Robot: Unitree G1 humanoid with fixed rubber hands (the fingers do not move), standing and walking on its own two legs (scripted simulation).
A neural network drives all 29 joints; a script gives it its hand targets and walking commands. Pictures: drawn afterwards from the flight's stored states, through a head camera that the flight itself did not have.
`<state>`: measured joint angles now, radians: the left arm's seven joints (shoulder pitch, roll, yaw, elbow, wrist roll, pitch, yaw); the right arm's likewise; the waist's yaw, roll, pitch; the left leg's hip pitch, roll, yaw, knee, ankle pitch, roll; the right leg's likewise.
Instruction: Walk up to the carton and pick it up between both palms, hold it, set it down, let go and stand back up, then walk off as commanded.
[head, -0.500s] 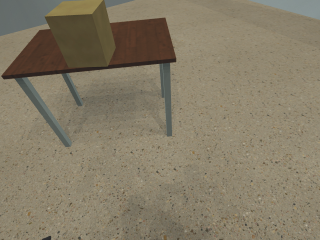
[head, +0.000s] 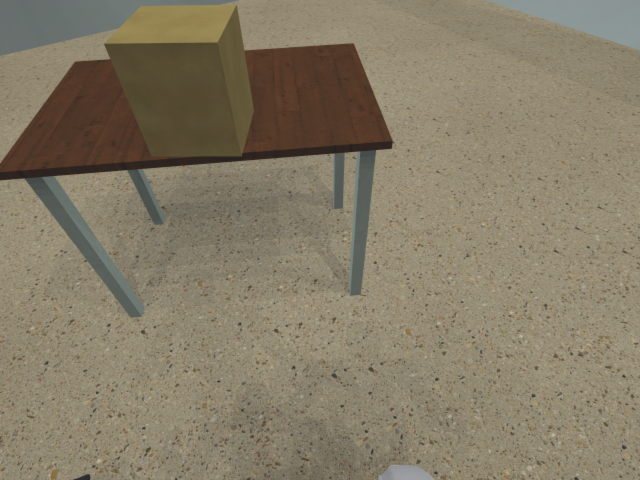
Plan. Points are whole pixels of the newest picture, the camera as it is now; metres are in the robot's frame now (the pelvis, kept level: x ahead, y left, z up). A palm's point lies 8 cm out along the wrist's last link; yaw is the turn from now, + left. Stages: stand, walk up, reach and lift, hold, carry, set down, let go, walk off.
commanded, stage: walk up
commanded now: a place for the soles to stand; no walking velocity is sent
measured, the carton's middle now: (192, 83) +0.92 +0.24 +0.07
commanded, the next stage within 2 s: none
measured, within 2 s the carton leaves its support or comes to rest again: neither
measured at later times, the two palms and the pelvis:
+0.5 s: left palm out of the picture +0.19 +0.42 -0.08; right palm (498, 435) +0.20 -0.24 -0.13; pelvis +0.10 +0.06 -0.02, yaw +1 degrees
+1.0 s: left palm (6, 398) +0.29 +0.45 -0.07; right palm (456, 385) +0.27 -0.20 -0.13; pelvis +0.20 +0.10 -0.02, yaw +0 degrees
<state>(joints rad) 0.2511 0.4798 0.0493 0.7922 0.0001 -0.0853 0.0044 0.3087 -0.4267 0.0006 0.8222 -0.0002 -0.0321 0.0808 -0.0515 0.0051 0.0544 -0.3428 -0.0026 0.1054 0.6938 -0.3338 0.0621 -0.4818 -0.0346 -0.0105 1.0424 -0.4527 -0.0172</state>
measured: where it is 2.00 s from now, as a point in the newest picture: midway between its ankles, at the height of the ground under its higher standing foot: (257, 456)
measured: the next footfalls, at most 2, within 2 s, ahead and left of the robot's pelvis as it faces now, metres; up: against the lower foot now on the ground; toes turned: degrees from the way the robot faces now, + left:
right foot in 0.14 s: +0.13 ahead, -0.13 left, +0.00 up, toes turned -2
left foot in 0.46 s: +0.22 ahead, +0.17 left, +0.00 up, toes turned +4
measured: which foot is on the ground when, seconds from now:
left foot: down 0.00-0.16, up 0.18-0.44, down 0.46-0.84, up 0.86-1.00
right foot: up 0.00-0.12, down 0.14-0.48, up 0.50-0.80, down 0.82-1.00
